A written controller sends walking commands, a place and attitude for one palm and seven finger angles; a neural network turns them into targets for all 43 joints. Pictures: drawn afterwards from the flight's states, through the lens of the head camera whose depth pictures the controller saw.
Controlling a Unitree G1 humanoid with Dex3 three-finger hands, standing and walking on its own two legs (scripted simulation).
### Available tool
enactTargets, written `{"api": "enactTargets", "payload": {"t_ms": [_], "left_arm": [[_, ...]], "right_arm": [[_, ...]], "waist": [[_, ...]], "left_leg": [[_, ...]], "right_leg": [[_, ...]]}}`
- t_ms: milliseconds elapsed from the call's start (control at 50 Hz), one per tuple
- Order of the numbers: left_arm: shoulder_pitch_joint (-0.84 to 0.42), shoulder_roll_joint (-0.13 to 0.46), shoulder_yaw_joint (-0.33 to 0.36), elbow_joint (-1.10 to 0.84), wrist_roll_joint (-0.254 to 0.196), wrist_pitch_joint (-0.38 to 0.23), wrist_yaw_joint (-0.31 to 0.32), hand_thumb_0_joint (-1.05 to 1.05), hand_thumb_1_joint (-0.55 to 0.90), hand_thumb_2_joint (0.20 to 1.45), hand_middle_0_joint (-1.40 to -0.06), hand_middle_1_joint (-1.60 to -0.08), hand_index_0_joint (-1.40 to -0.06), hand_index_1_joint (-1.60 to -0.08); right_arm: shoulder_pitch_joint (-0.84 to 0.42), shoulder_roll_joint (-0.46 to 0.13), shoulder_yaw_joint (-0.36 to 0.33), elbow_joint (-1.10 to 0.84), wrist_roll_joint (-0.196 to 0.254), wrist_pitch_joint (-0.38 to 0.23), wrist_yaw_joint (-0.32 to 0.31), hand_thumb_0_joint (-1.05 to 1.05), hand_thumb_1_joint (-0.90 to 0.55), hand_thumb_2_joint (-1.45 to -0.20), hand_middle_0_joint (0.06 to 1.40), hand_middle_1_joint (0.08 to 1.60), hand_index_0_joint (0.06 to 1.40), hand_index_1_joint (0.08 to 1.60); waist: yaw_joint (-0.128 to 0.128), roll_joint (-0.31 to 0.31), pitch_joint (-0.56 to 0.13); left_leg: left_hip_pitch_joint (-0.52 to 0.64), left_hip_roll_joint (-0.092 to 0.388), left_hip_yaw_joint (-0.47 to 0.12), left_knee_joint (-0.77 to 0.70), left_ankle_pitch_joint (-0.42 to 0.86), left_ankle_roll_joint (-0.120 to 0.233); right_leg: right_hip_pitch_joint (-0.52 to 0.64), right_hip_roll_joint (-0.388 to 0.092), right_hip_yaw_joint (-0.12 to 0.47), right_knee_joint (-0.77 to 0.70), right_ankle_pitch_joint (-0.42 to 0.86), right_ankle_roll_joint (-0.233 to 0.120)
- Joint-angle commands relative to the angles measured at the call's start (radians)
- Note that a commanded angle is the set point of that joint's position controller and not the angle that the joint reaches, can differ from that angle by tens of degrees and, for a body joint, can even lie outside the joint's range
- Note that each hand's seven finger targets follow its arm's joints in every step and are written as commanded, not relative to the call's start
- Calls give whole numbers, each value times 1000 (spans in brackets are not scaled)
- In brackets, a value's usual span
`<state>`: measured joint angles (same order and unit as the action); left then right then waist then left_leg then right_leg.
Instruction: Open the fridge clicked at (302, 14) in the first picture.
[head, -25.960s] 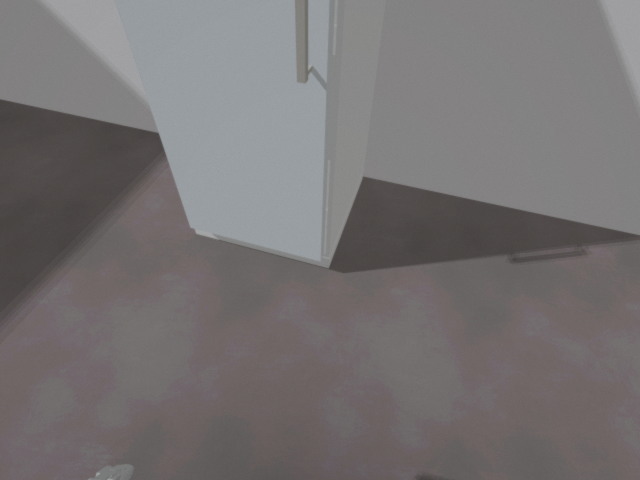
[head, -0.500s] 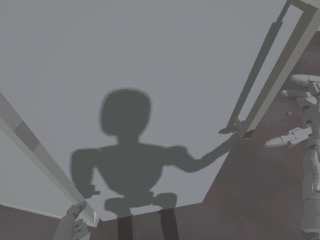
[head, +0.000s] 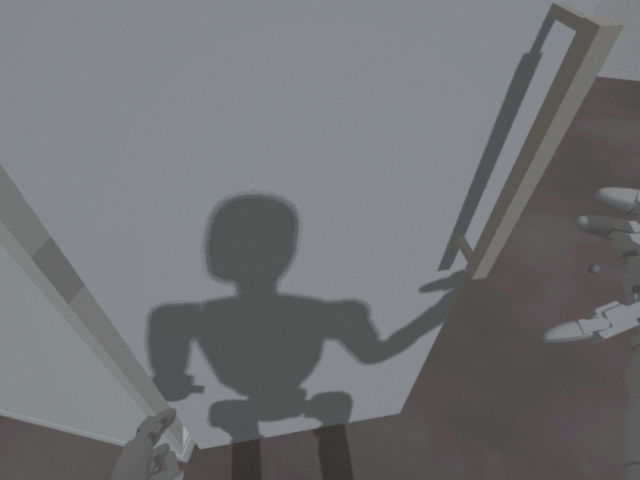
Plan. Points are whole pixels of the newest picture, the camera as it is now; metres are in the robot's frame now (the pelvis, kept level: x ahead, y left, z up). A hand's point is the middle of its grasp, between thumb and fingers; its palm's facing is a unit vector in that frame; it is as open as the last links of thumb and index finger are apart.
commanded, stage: slip the hand off the handle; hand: right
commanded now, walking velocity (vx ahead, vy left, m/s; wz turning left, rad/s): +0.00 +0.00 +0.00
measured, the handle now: (511, 168) +0.41 -0.19 +0.22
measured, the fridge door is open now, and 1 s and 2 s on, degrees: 68 68 68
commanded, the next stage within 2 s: draw the hand back to the body in 0.36 s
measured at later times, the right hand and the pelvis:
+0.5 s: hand (622, 327) +0.23 -0.25 +0.18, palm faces +0.26 +0.94 -0.20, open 14.7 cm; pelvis -0.01 +0.02 +0.00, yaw -2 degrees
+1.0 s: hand (631, 356) +0.21 -0.25 +0.17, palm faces +0.14 +0.99 -0.09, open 14.6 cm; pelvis +0.01 +0.01 +0.01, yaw -3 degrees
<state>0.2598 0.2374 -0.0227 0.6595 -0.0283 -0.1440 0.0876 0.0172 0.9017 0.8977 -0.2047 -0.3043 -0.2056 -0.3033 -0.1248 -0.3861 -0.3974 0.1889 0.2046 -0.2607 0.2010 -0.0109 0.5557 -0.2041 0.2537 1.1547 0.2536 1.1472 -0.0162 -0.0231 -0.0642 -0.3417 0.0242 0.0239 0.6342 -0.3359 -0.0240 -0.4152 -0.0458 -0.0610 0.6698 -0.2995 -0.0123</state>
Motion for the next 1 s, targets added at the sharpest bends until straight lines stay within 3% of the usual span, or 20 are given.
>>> {"api": "enactTargets", "payload": {"t_ms": [0, 80, 160, 200, 320, 360, 420, 460, 480, 520, 540, 600, 660, 700, 740, 820, 860, 920, 960, 980], "left_arm": [[-135, 132, 40, -158, -6, -75, 10, 0, 900, 900, -200, -300, -200, -300], [-151, 127, 28, -156, -12, -93, 17, 0, 900, 900, -200, -300, -200, -300], [-160, 128, 22, -154, -12, -103, 25, 0, 900, 900, -200, -300, -200, -300], [-172, 121, 20, -159, -10, -113, 22, 0, 900, 900, -200, -300, -200, -300], [-177, 121, 17, -164, -6, -125, 15, 0, 900, 900, -200, -300, -200, -300], [-184, 116, 16, -170, -9, -132, 15, 0, 900, 900, -200, -300, -200, -300], [-181, 123, 16, -152, -9, -140, 28, 0, 900, 900, -200, -300, -200, -300], [-176, 121, 15, -150, -10, -149, 33, 0, 900, 900, -200, -300, -200, -300], [-183, 137, 12, -148, -36, -157, 48, 0, 900, 900, -200, -300, -200, -300], [-212, 131, 0, -175, -48, -174, 72, 0, 900, 900, -200, -300, -200, -300], [-203, 136, -1, -176, -49, -181, 77, 0, 900, 900, -200, -300, -200, -300], [-201, 138, -12, -188, -54, -196, 76, 0, 900, 900, -200, -300, -200, -300], [-196, 128, -10, -196, -47, -211, 58, 0, 900, 900, -200, -300, -200, -300], [-191, 129, -8, -197, -47, -219, 48, 0, 900, 900, -200, -300, -200, -300], [-189, 133, -4, -192, -48, -220, 41, 0, 900, 900, -200, -300, -200, -300], [-193, 135, -3, -203, -50, -218, 40, 0, 900, 900, -200, -300, -200, -300], [-185, 137, -1, -205, -48, -222, 44, 0, 900, 900, -200, -300, -200, -300], [-198, 132, -7, -202, -41, -230, 49, 0, 900, 900, -200, -300, -200, -300], [-190, 131, -9, -196, -42, -235, 53, 0, 900, 900, -200, -300, -200, -300], [-190, 118, 5, -183, 5, -222, 35, 0, 900, 900, -200, -300, -200, -300]], "right_arm": [[-266, -231, -55, -285, 31, -59, -13, 0, 550, -200, 250, 1150, 250, 1150], [-258, -195, -4, -314, 29, -35, -7, 0, 550, -200, 250, 1150, 250, 1150], [-222, -216, -34, -318, 35, -22, -9, 0, 550, -200, 250, 1150, 250, 1150], [-204, -203, -29, -358, 37, -30, -6, 0, 550, -200, 250, 1150, 250, 1150], [-40, -220, -83, -412, 54, -27, 2, 0, 550, -200, 250, 1150, 250, 1150], [-42, -199, -65, -439, 67, -24, 11, 0, 550, -200, 250, 1150, 250, 1150], [-81, -240, -96, -432, 71, -24, 14, 0, 550, -200, 250, 1150, 250, 1150], [-121, -205, -56, -420, 76, -23, 26, 0, 550, -200, 250, 1150, 250, 1150], [-53, -232, -71, -284, 141, 99, 77, 0, 550, -200, 250, 1150, 250, 1150], [-128, -234, -56, -411, 162, 199, 124, 0, 550, -200, 250, 1150, 250, 1150], [-90, -283, -99, -403, 170, 251, 137, 0, 550, -200, 250, 1150, 250, 1150], [-76, -326, -133, -423, 188, 359, 189, 0, 550, -200, 250, 1150, 250, 1150], [-6, -318, -183, -489, 206, 349, 179, 0, 550, -200, 250, 1150, 250, 1150], [50, -284, -188, -477, 225, 343, 173, 0, 550, -200, 250, 1150, 250, 1150], [81, -260, -171, -457, 224, 355, 171, 0, 550, -200, 250, 1150, 250, 1150], [97, -234, -126, -520, 197, 394, 167, 0, 550, -200, 250, 1150, 250, 1150], [84, -260, -141, -550, 194, 397, 160, 0, 550, -200, 250, 1150, 250, 1150], [70, -270, -146, -642, 186, 375, 149, 0, 441, -252, 246, 1086, 246, 1086], [76, -277, -162, -619, 189, 367, 143, 0, 369, -287, 244, 1044, 244, 1044], [23, -351, -165, -739, 1, 266, -60, 0, 332, -305, 242, 1023, 242, 1023]], "waist": [[-15, -63, -181], [-9, -83, -132], [-14, -25, -118], [-23, -62, -136], [-48, -37, -130], [-39, -46, -116], [-32, -27, -85], [-17, -37, -88], [-32, -57, -117], [-37, -96, -150], [-49, -74, -149], [-49, -25, -128], [-59, -14, -134], [-60, 4, -119], [-59, -24, -83], [-56, -54, -62], [-49, -26, -67], [-53, -75, -89], [-52, -67, -82], [-71, -53, 20]], "left_leg": [[-38, -49, 28, -95, 126, 41], [-52, -46, 26, -107, 74, 42], [-37, -41, 21, -127, 56, 38], [-27, -41, 22, -121, 57, 41], [16, -36, 23, -125, 127, 39], [2, -34, 20, -131, 115, 35], [-11, -33, 11, -146, 72, 34], [-30, -29, 8, -147, 57, 30], [24, -20, -1, -169, 44, 32], [67, -11, -3, -181, 97, 30], [79, -9, 2, -185, 122, 28], [78, -13, 13, -192, 143, 23], [95, -16, 24, -177, 233, 27], [83, -18, 26, -173, 234, 23], [70, -13, 23, -174, 248, 23], [54, -16, 27, -178, 210, 25], [46, -16, 31, -180, 190, 23], [61, -18, 32, -178, 189, 29], [56, -19, 37, -179, 169, 29], [27, -11, 1, -251, 144, 32]], "right_leg": [[195, 19, 67, -122, 123, -2], [187, 21, 77, -140, 45, 1], [174, 26, 72, -140, 28, -4], [191, 28, 73, -142, 30, -2], [177, 31, 57, -128, 101, -5], [174, 35, 51, -125, 87, -4], [161, 33, 54, -123, 56, -7], [170, 37, 57, -119, 41, -7], [176, 30, 63, -149, -2, -8], [217, 35, 63, -150, 47, -18], [216, 34, 68, -154, 72, -20], [229, 37, 74, -160, 101, -28], [256, 36, 73, -147, 183, -22], [250, 37, 71, -143, 175, -18], [242, 34, 65, -140, 179, -17], [243, 33, 64, -147, 160, -20], [244, 32, 74, -150, 145, -22], [269, 31, 78, -148, 158, -22], [266, 31, 87, -154, 141, -19], [208, 31, 73, -159, 134, -15]]}}
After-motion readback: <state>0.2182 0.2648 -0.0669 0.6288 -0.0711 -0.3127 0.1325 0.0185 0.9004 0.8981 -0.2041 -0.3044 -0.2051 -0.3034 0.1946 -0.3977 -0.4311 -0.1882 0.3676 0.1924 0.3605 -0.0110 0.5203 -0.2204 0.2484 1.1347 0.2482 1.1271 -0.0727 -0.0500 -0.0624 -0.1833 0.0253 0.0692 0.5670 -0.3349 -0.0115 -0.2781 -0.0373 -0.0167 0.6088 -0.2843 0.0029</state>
